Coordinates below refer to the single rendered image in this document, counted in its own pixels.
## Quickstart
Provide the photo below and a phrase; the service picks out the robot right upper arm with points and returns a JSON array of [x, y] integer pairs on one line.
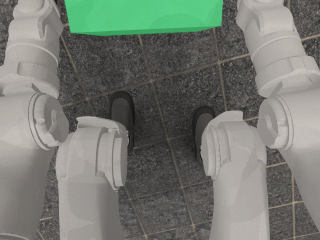
[[290, 123]]

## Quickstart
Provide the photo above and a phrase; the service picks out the robot left upper arm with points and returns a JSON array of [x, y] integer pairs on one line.
[[32, 125]]

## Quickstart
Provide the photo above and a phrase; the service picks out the robot left forearm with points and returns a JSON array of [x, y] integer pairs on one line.
[[32, 50]]

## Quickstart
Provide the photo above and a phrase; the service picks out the carton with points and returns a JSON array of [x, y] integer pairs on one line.
[[138, 17]]

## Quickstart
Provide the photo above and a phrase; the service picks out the robot right forearm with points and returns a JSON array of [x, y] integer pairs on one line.
[[275, 48]]

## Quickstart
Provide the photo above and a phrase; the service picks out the left robot foot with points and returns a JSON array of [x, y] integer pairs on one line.
[[122, 110]]

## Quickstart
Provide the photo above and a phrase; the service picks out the left robot shin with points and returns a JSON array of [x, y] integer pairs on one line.
[[84, 122]]

